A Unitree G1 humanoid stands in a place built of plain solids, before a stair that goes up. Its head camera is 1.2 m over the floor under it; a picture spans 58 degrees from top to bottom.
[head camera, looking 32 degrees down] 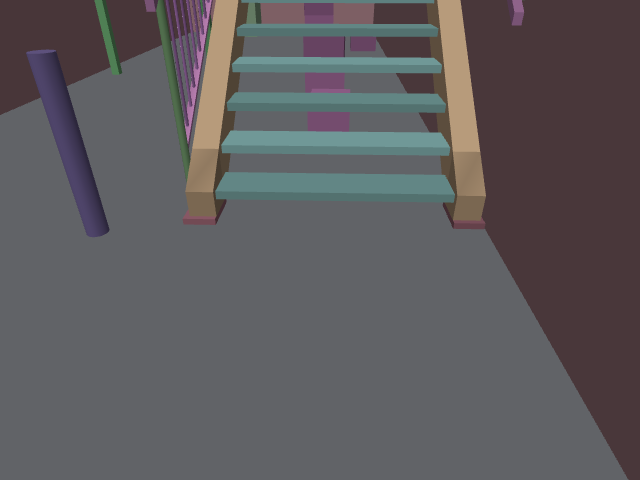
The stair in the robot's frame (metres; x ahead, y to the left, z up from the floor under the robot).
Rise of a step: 0.18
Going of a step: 0.24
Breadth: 1.29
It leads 2 degrees to the right of straight ahead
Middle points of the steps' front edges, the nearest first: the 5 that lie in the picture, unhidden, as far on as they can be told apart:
2.11 -0.08 0.18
2.35 -0.08 0.35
2.59 -0.09 0.53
2.83 -0.10 0.70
3.07 -0.11 0.88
